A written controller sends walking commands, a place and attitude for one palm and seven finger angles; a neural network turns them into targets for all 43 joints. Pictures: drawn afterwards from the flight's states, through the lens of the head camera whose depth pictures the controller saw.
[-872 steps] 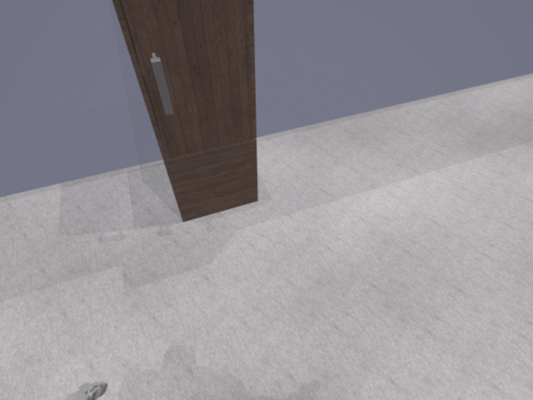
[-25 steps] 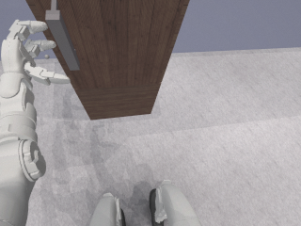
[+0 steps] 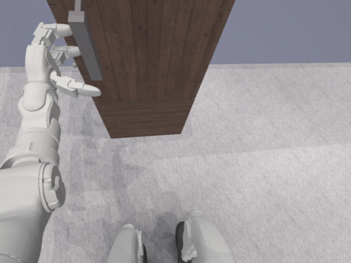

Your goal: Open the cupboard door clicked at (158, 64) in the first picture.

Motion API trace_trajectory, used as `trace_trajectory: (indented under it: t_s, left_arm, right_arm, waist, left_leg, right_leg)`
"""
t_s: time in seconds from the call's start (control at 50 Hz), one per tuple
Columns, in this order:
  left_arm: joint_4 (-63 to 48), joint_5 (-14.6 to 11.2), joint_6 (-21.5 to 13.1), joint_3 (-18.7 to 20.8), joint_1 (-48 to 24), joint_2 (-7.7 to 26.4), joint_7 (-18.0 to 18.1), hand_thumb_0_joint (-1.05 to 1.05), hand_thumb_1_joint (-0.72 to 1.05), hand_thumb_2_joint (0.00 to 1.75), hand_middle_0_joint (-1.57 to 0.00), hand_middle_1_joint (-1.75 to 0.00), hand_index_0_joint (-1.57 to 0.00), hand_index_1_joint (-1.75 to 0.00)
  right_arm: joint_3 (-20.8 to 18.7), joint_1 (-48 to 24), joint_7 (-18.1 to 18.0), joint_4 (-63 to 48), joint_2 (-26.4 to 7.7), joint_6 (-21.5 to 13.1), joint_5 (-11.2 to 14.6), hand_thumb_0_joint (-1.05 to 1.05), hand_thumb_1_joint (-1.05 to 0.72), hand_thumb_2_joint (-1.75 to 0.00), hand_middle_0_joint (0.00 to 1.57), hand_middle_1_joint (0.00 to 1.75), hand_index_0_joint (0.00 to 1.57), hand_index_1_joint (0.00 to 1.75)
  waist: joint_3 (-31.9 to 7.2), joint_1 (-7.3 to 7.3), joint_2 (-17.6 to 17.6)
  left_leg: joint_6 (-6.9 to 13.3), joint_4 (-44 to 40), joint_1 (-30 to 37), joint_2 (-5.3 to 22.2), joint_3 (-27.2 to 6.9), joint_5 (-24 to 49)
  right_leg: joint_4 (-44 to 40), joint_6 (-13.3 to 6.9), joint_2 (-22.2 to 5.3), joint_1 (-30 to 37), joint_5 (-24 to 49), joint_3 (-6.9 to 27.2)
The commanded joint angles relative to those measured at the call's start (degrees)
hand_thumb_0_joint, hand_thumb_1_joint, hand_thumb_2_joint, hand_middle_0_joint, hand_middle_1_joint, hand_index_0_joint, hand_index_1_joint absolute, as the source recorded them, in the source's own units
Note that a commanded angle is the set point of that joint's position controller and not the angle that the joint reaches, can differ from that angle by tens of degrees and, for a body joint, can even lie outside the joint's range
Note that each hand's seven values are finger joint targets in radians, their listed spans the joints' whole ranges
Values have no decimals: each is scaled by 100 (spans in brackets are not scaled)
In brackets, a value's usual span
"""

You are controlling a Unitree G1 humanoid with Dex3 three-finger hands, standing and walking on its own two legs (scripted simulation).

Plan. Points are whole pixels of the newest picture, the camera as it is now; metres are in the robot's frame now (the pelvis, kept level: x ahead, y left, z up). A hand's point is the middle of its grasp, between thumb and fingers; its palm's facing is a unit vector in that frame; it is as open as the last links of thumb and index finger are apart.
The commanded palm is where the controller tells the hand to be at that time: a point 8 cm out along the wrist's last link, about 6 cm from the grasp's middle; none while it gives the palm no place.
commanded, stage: slide the fingers in behind the handle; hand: left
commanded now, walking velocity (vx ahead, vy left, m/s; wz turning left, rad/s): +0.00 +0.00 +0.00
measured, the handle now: (89, 43) +0.58 +0.15 +0.05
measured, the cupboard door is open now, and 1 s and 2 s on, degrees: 0 0 1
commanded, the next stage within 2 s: close the thumb around the handle in 0.90 s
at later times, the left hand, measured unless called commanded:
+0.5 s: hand (100, 63) +0.53 +0.13 +0.05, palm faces +0.02 -1.00 -0.01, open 13.9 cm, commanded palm +0.50 +0.16 +0.05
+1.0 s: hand (100, 64) +0.53 +0.13 +0.05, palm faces +0.04 -1.00 -0.01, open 14.1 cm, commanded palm +0.50 +0.16 +0.05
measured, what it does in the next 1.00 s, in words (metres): stands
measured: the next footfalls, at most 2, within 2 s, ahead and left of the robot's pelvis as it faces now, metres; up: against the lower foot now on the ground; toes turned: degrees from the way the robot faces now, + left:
none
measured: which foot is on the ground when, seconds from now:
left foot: down 0.00-1.00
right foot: down 0.00-1.00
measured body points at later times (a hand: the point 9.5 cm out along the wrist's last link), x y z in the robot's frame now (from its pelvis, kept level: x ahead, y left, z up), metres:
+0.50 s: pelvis +0.00 +0.00 +0.00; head +0.16 +0.01 +0.42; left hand +0.52 +0.18 +0.05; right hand -0.01 -0.26 -0.12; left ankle -0.02 +0.08 -0.64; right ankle +0.04 -0.12 -0.64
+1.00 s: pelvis +0.00 -0.01 +0.00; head +0.16 +0.00 +0.42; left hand +0.52 +0.18 +0.05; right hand +0.00 -0.27 -0.11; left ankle -0.02 +0.08 -0.64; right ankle +0.04 -0.12 -0.64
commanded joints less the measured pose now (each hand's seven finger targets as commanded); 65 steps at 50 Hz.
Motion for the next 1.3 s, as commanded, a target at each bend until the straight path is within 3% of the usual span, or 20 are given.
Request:
trace_trajectory:
  t_s: [0.0,0.02,0.06,0.08,0.1,0.14,0.18,0.26,0.36,0.4,0.56,0.58,0.6,0.8,0.88,0.9,0.96,0.98,1.1,1.28]
  left_arm:
    - [-1415,76,-531,-296,-2751,432,-39,0,-50,30,-30,-120,-30,-120]
    - [-1274,31,-496,-216,-2699,420,29,0,-50,30,-30,-120,-30,-120]
    - [-978,80,-453,137,-2511,756,203,0,-50,30,-30,-120,-30,-120]
    - [-1006,120,-447,108,-2580,722,282,0,-50,30,-30,-120,-30,-120]
    - [-1112,210,-494,315,-2503,985,370,0,-50,30,-30,-120,-30,-120]
    - [-1215,356,-606,232,-2467,958,477,0,-50,30,-30,-120,-30,-120]
    - [-1250,408,-653,-135,-2547,523,460,0,-50,30,-30,-120,-30,-120]
    - [-1324,208,-629,158,-2576,722,426,0,-50,30,-30,-120,-30,-120]
    - [-1257,249,-628,146,-2460,679,491,0,-50,30,-30,-120,-30,-120]
    - [-1313,272,-653,-95,-2563,376,523,0,-50,30,-30,-120,-30,-120]
    - [-1487,324,-758,-41,-2569,475,619,0,-50,30,-30,-120,-30,-120]
    - [-1365,329,-745,-214,-2481,244,594,0,-50,30,-30,-120,-30,-120]
    - [-1303,290,-729,-151,-2499,281,604,0,-50,30,-30,-120,-30,-120]
    - [-1394,231,-766,-155,-2519,302,537,0,-50,30,-30,-120,-30,-120]
    - [-1383,211,-776,23,-2274,487,499,0,-50,30,-30,-120,-30,-120]
    - [-1397,190,-762,-123,-2330,314,480,0,-50,30,-30,-120,-30,-120]
    - [-1443,204,-787,18,-2270,485,491,0,-50,30,-30,-120,-30,-120]
    - [-1460,196,-780,-164,-2265,253,471,0,-50,30,-30,-120,-30,-120]
    - [-1336,190,-749,-182,-2293,199,509,0,-16,44,-32,-124,-32,-124]
    - [-1239,237,-741,-217,-2500,198,510,0,34,66,-36,-129,-36,-129]
  right_arm:
    - [-447,1218,-55,-138,-1095,-4,-37,0,-90,-90,20,30,20,30]
    - [-439,1203,-48,-129,-1090,0,-35,0,-90,-90,20,30,20,30]
    - [-404,1206,-58,-190,-1098,24,-29,0,-90,-90,20,30,20,30]
    - [-386,1177,-47,-236,-1074,20,-40,0,-90,-90,20,30,20,30]
    - [-387,1171,-41,-292,-1074,15,-48,0,-90,-90,20,30,20,30]
    - [-383,1158,-11,-360,-1043,9,-65,0,-90,-90,20,30,20,30]
    - [-409,1123,23,-329,-1005,6,-52,0,-90,-90,20,30,20,30]
    - [-429,1162,-16,-357,-1045,-12,-37,0,-90,-90,20,30,20,30]
    - [-418,1162,-20,-334,-1022,-32,-36,0,-90,-90,20,30,20,30]
    - [-432,1167,-2,-327,-990,-49,-49,0,-90,-90,20,30,20,30]
    - [-460,1190,4,-284,-1002,-79,-54,0,-90,-90,20,30,20,30]
    - [-471,1185,10,-269,-981,-80,-39,0,-90,-90,20,30,20,30]
    - [-472,1176,3,-242,-999,-84,-46,0,-90,-90,20,30,20,30]
    - [-490,1184,-17,-235,-1015,-108,-38,0,-90,-90,20,30,20,30]
    - [-483,1174,-26,-254,-1015,-103,-25,0,-90,-90,20,30,20,30]
    - [-476,1155,-19,-257,-992,-105,-26,0,-90,-90,20,30,20,30]
    - [-484,1159,-28,-281,-1005,-106,-23,0,-90,-90,20,30,20,30]
    - [-492,1136,-20,-281,-988,-111,-11,0,-90,-90,20,30,20,30]
    - [-483,1131,-13,-253,-989,-111,-18,0,-90,-90,20,30,20,30]
    - [-483,1141,-32,-207,-1001,-119,-39,0,-90,-90,20,30,20,30]
  waist:
    - [-3284,-337,1278]
    - [-3135,-375,1002]
    - [-2919,-289,769]
    - [-2878,-314,714]
    - [-2997,-181,758]
    - [-3060,-189,836]
    - [-2985,-283,826]
    - [-3359,-232,699]
    - [-3178,-187,612]
    - [-3144,-253,612]
    - [-3371,-197,702]
    - [-3284,-224,660]
    - [-3110,-262,583]
    - [-3295,-246,580]
    - [-3322,-137,601]
    - [-3249,-200,623]
    - [-3313,-129,606]
    - [-3324,-174,646]
    - [-3064,-206,480]
    - [-3172,-256,604]
  left_leg:
    - [-401,-769,2909,35,-704,3792]
    - [-354,-763,2714,29,-661,3610]
    - [-285,-787,2247,-20,-576,3350]
    - [-251,-791,2047,-49,-526,3174]
    - [-246,-796,1971,-65,-494,3139]
    - [-246,-779,2034,-70,-469,3260]
    - [-266,-780,2172,-44,-477,3229]
    - [-229,-786,2047,-79,-424,3104]
    - [-210,-795,1877,-86,-379,2993]
    - [-209,-802,1927,-94,-377,2964]
    - [-219,-796,2026,-102,-358,3075]
    - [-221,-804,2056,-102,-371,3051]
    - [-212,-815,1975,-91,-346,2960]
    - [-184,-796,1934,-125,-310,2977]
    - [-193,-795,1901,-126,-289,3123]
    - [-189,-811,1906,-127,-277,3089]
    - [-182,-829,1893,-132,-278,3055]
    - [-195,-819,2011,-125,-287,3137]
    - [-190,-839,1847,-123,-290,2995]
    - [-211,-767,1962,-119,-338,3092]
  right_leg:
    - [-377,-84,318,1138,1632,318]
    - [-391,-68,331,1203,1642,314]
    - [-354,-66,317,1428,1698,349]
    - [-342,-55,306,1538,1728,379]
    - [-296,-68,294,1684,1765,410]
    - [-263,-66,292,1690,1874,436]
    - [-304,-47,294,1527,1769,422]
    - [-300,-42,294,1915,1941,479]
    - [-295,-42,285,1925,1944,501]
    - [-325,-33,286,1889,1919,502]
    - [-289,-43,270,1999,2066,530]
    - [-318,-41,278,1924,2007,518]
    - [-360,-34,279,1909,1971,518]
    - [-355,-28,269,2123,2152,568]
    - [-330,-43,262,2255,2326,584]
    - [-358,-37,269,2237,2321,580]
    - [-345,-42,263,2311,2316,590]
    - [-347,-34,261,2182,2294,566]
    - [-365,-26,274,2153,2200,552]
    - [-306,-34,255,1940,2147,526]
